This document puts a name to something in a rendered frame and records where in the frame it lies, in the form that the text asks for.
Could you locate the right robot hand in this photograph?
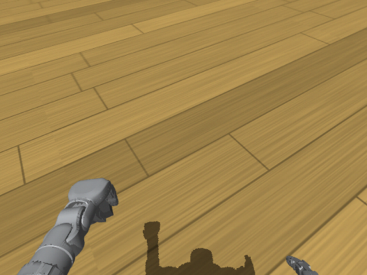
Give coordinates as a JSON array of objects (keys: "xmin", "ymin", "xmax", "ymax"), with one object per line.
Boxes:
[{"xmin": 286, "ymin": 256, "xmax": 319, "ymax": 275}]

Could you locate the small box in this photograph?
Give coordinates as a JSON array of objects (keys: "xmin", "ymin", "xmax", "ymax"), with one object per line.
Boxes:
[{"xmin": 91, "ymin": 200, "xmax": 114, "ymax": 224}]

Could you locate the left robot arm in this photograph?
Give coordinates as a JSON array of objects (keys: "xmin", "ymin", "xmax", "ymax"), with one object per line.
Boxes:
[{"xmin": 17, "ymin": 198, "xmax": 96, "ymax": 275}]

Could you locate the left robot hand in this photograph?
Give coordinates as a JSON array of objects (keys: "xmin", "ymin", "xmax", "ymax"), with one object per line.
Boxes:
[{"xmin": 68, "ymin": 178, "xmax": 118, "ymax": 222}]

